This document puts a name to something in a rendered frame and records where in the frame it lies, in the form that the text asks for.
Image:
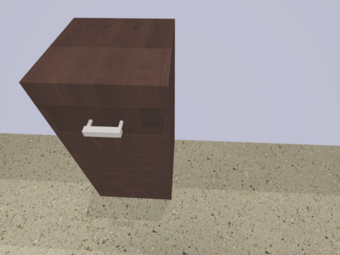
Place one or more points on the handle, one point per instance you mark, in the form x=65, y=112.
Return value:
x=102, y=131

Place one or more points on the drawer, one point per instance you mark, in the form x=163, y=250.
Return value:
x=136, y=120

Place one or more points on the cabinet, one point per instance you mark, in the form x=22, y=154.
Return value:
x=113, y=62

